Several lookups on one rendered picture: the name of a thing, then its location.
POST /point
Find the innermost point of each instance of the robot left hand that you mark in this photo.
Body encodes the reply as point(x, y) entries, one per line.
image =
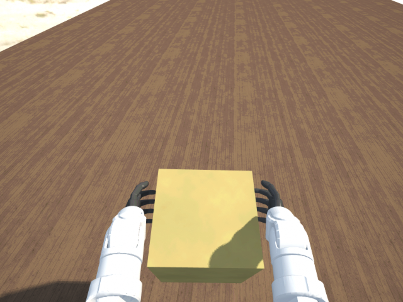
point(137, 194)

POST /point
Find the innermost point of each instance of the robot left forearm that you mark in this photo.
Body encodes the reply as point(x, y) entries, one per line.
point(118, 276)

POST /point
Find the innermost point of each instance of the carton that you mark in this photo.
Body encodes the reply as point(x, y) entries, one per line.
point(205, 227)

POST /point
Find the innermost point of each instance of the robot right forearm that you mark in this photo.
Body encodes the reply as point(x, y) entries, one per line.
point(295, 277)

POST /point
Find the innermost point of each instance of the robot right hand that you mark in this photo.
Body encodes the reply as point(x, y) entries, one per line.
point(272, 201)

